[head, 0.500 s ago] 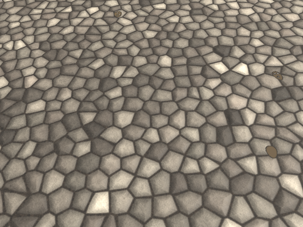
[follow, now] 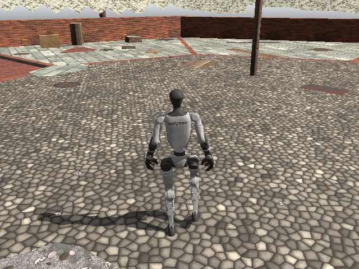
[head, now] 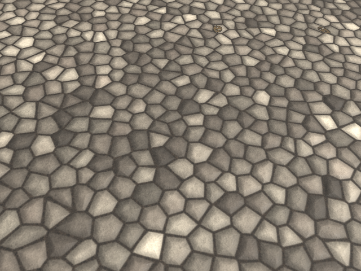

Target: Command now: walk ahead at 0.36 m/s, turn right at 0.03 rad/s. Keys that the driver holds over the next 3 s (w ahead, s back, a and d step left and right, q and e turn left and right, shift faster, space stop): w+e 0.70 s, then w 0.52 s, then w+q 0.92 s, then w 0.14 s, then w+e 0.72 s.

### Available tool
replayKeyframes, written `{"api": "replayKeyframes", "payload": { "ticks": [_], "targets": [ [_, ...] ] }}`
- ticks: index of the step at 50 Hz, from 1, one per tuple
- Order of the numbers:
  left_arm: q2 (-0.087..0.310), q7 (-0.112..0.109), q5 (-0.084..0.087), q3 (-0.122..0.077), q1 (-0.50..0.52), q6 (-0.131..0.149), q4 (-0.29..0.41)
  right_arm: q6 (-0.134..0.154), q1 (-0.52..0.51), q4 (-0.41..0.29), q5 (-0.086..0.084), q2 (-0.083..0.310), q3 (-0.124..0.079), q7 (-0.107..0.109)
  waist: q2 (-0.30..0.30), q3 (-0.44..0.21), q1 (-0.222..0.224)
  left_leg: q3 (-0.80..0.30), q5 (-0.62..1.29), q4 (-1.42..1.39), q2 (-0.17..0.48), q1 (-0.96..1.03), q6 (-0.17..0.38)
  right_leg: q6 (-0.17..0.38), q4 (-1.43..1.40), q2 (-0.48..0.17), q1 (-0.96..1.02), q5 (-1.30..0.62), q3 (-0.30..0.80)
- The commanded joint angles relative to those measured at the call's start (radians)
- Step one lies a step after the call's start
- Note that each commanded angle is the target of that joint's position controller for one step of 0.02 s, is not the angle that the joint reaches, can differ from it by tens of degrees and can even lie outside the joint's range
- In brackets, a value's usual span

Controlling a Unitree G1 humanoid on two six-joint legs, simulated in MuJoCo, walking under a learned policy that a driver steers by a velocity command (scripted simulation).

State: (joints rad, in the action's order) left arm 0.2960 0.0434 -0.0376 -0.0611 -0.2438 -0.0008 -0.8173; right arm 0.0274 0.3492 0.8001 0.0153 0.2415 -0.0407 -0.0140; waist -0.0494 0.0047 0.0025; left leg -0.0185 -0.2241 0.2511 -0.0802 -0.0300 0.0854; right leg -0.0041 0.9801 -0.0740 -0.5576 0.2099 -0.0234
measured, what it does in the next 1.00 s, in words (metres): walks ahead, turning right: right foot, then left foot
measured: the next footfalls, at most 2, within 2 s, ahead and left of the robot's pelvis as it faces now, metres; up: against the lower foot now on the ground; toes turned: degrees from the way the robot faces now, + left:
right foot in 0.32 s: +0.30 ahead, -0.13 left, +0.00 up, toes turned -12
left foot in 0.86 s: +0.66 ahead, -0.09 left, +0.00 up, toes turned -26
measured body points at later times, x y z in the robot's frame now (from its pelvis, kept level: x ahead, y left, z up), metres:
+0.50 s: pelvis +0.24 -0.08 -0.01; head +0.27 -0.09 +0.44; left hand +0.40 +0.17 -0.13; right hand +0.27 -0.35 -0.14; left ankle +0.23 +0.07 -0.66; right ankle +0.26 -0.13 -0.75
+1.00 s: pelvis +0.54 -0.12 -0.01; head +0.57 -0.13 +0.44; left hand +0.70 +0.11 -0.15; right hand +0.55 -0.42 -0.12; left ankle +0.62 -0.07 -0.75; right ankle +0.38 -0.17 -0.65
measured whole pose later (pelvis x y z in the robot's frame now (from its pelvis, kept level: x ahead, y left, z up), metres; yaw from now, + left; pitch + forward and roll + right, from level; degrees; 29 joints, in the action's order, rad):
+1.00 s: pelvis +0.54 -0.12 -0.01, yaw -27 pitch +1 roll +0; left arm 0.29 0.01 -0.03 -0.05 -0.36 0.05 -0.84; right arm 0.07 0.20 0.76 0.03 0.26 -0.03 -0.01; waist -0.02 0.04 0.03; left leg 0.05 -0.17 0.49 -0.04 -0.32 0.06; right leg 0.08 1.14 0.09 -0.32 0.36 0.08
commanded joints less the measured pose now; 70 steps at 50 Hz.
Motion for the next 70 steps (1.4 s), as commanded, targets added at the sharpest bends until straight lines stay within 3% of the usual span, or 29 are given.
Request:
{"api": "replayKeyframes", "payload": {
  "ticks": [1,6,11,14,16,17,18,19,20,21,22,24,27,32,38,40,42,43,44,45,46,47,48,51,59,65,68,69,70],
  "targets": [
    [0.061,0.006,0.006,-0.012,0.104,0.008,0.070,0.031,0.060,-0.019,0.005,0.142,-0.033,0.006,0.125,0.079,-0.047,-0.163,0.089,-0.156,0.275,0.091,0.116,0.001,-0.009,-0.011,-0.220,-0.055,0.015],
    [0.041,0.012,0.005,-0.007,0.160,0.015,0.087,0.047,0.086,0.019,0.014,0.133,-0.027,0.015,0.109,0.135,-0.058,-0.059,0.183,-0.166,0.302,0.114,0.105,0.019,-0.096,0.044,-0.268,-0.096,0.077],
    [0.003,0.026,-0.003,0.017,0.262,0.024,0.150,0.060,0.105,0.065,0.011,0.122,-0.015,0.028,0.120,0.152,-0.071,0.049,0.486,-0.116,0.313,0.137,0.081,0.074,-0.287,0.052,-0.167,-0.088,-0.052],
    [0.023,0.015,0.004,0.008,0.145,0.026,0.136,0.058,0.086,0.083,0.015,0.165,-0.018,0.038,0.160,0.046,-0.002,0.121,1.050,0.124,0.309,0.159,0.043,0.142,-0.351,0.144,0.072,0.006,-0.134],
    [0.083,0.001,-0.005,-0.022,-0.129,0.041,0.060,0.046,0.074,0.081,0.011,0.193,-0.021,0.043,0.146,-0.120,0.121,0.164,1.006,0.518,0.289,0.027,0.015,0.197,-0.453,0.186,0.442,-0.007,-0.095],
    [0.184,-0.015,-0.020,-0.055,-0.250,0.040,0.042,0.054,0.080,0.038,-0.006,0.148,-0.005,0.036,0.021,-0.224,0.159,0.185,0.618,0.855,0.223,-0.251,-0.016,0.287,-0.511,-0.028,0.717,0.185,0.217],
    [0.244,-0.017,0.001,-0.069,-0.215,0.036,0.057,0.065,0.084,-0.016,-0.011,0.096,0.001,0.019,-0.180,-0.311,0.089,0.100,-0.259,1.197,-0.002,-0.571,-0.056,0.422,-0.657,-0.291,0.876,0.102,0.806],
    [0.219,-0.015,0.035,-0.069,-0.184,0.033,0.045,0.069,-0.016,-0.031,0.009,0.155,-0.010,0.017,-0.017,-0.251,0.109,-0.065,-0.191,1.239,0.063,-0.663,-0.039,0.407,-0.678,-0.250,0.833,0.050,0.742],
    [0.179,-0.023,0.036,-0.058,-0.133,0.031,0.045,0.081,-0.050,-0.053,0.001,0.141,-0.003,0.011,0.019,-0.130,0.076,-0.058,-0.111,1.178,0.112,-0.678,-0.036,0.379,-0.691,-0.231,0.696,-0.017,0.595],
    [0.128,-0.026,0.031,-0.044,-0.097,0.033,0.044,0.085,-0.052,-0.050,0.004,0.133,-0.001,0.010,0.087,-0.042,0.037,-0.045,-0.080,1.078,0.150,-0.639,-0.037,0.337,-0.716,-0.184,0.561,-0.118,0.499],
    [0.107,-0.030,0.031,-0.036,-0.067,0.038,0.043,0.072,-0.056,-0.055,0.018,0.127,0.000,0.009,0.089,-0.002,0.003,-0.046,-0.086,1.019,0.169,-0.595,-0.050,0.313,-0.730,-0.134,0.467,-0.193,0.431],
    [0.098,-0.029,0.035,-0.030,-0.049,0.052,0.049,0.032,-0.005,-0.049,0.038,0.111,0.005,0.004,0.050,-0.001,-0.035,-0.033,-0.097,0.948,0.180,-0.525,-0.080,0.312,-0.762,-0.091,0.370,-0.282,0.359],
    [0.119,-0.029,0.038,-0.035,-0.076,0.066,0.038,0.008,-0.071,-0.077,0.041,0.102,0.006,-0.003,0.037,0.022,-0.032,0.003,-0.019,0.822,0.187,-0.567,-0.118,0.298,-0.796,-0.035,0.332,-0.277,0.299],
    [0.130,-0.033,0.043,-0.040,-0.177,0.062,0.019,0.007,-0.276,-0.147,0.033,0.098,0.008,-0.009,0.003,0.037,0.044,0.014,0.186,0.577,0.164,-0.658,-0.143,0.237,-0.777,-0.002,0.424,-0.309,0.313],
    [0.130,-0.053,0.028,-0.037,-0.255,0.061,0.006,0.026,-0.425,-0.204,0.022,0.096,0.021,-0.018,-0.016,0.037,0.096,0.024,0.219,0.369,0.112,-0.634,-0.108,0.217,-0.698,-0.037,0.575,-0.483,0.358],
    [0.136,-0.061,0.024,-0.035,-0.224,0.066,0.007,0.034,-0.366,-0.189,0.021,0.112,0.016,-0.016,-0.027,0.028,0.058,0.019,0.186,0.294,0.093,-0.498,-0.072,0.185,-0.669,-0.058,0.573,-0.551,0.363],
    [0.153,-0.058,0.020,-0.034,-0.193,0.073,0.003,0.044,-0.185,-0.129,0.018,0.157,-0.006,0.001,-0.023,-0.050,-0.024,0.043,0.101,0.243,0.038,-0.259,-0.029,0.149,-0.484,-0.029,0.572,-0.786,0.329],
    [0.146,-0.051,0.024,-0.030,-0.184,0.077,0.001,0.056,-0.050,-0.097,0.024,0.183,-0.017,0.014,0.010,-0.128,-0.094,0.013,0.126,0.204,0.085,-0.062,0.002,0.130,-0.297,0.018,0.502,-0.723,0.283],
    [0.073,-0.046,0.028,-0.009,-0.210,0.084,0.030,0.061,0.107,-0.090,0.045,0.254,-0.032,0.033,0.123,-0.273,-0.133,-0.254,-0.019,0.206,0.327,0.167,0.053,0.114,-0.010,0.073,0.355,-0.375,0.226],
    [0.025,-0.044,0.057,-0.003,-0.376,0.076,0.021,0.047,0.094,-0.068,0.047,0.330,-0.057,0.026,0.370,-0.336,-0.043,-0.733,-0.040,0.080,0.530,0.324,0.197,0.075,0.260,0.244,0.061,0.323,0.132],
    [0.104,-0.053,0.015,-0.009,-0.304,0.066,-0.002,0.038,0.028,-0.080,0.015,0.230,-0.044,0.014,0.166,-0.205,-0.037,-0.739,-0.152,0.046,0.485,0.209,0.182,0.088,0.320,0.161,-0.034,0.259,0.167],
    [0.103,-0.044,0.012,-0.010,-0.196,0.067,0.015,0.040,-0.044,-0.087,0.007,0.160,-0.028,0.010,0.080,-0.083,-0.034,-0.558,-0.107,0.030,0.436,0.075,0.159,0.085,0.292,0.132,-0.032,0.167,0.167],
    [0.086,-0.038,0.012,-0.004,-0.143,0.068,0.028,0.044,-0.074,-0.079,0.015,0.129,-0.020,0.006,0.052,-0.031,-0.023,-0.437,0.011,0.008,0.385,-0.006,0.135,0.082,0.248,0.104,-0.019,0.125,0.157],
    [0.059,-0.018,-0.001,0.004,-0.139,0.045,0.028,0.064,-0.037,-0.032,0.006,0.117,-0.013,0.005,0.141,-0.009,0.010,-0.258,0.249,-0.029,0.305,-0.092,0.111,0.065,0.163,0.072,0.034,0.109,0.123],
    [-0.001,0.002,-0.003,0.041,0.150,0.043,0.111,0.072,0.071,0.053,-0.011,0.117,-0.014,-0.002,0.133,0.052,-0.028,-0.068,0.386,-0.115,0.232,-0.073,0.102,0.017,-0.175,0.008,-0.068,-0.122,-0.006],
    [0.014,-0.008,0.007,0.046,0.274,0.055,0.150,0.061,0.147,0.104,-0.004,0.151,-0.020,0.008,0.127,0.065,-0.052,-0.110,0.509,-0.035,0.282,0.013,0.091,0.043,-0.385,0.046,0.029,-0.139,-0.023],
    [0.050,-0.027,0.000,0.027,0.103,0.075,0.096,0.053,0.111,0.109,-0.005,0.172,-0.026,0.014,0.107,-0.011,0.040,-0.107,0.688,0.178,0.259,0.016,0.059,0.079,-0.508,0.099,0.282,-0.074,-0.028],
    [0.092,-0.040,-0.014,0.010,-0.044,0.088,0.051,0.054,0.108,0.105,-0.011,0.155,-0.021,0.012,0.070,-0.105,0.097,-0.074,0.600,0.360,0.209,-0.082,0.041,0.107,-0.531,0.052,0.507,-0.087,0.018],
    [0.180,-0.055,-0.036,-0.011,-0.213,0.094,0.040,0.058,0.102,0.059,-0.015,0.100,-0.007,0.011,-0.056,-0.252,0.152,-0.026,0.224,0.653,0.137,-0.262,0.023,0.154,-0.550,-0.217,0.742,0.015,0.293]
  ]
}}
Over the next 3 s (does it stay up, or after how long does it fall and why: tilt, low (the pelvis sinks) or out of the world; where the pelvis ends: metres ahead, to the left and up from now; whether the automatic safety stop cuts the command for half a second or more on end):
stays up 1.55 -0.37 -0.01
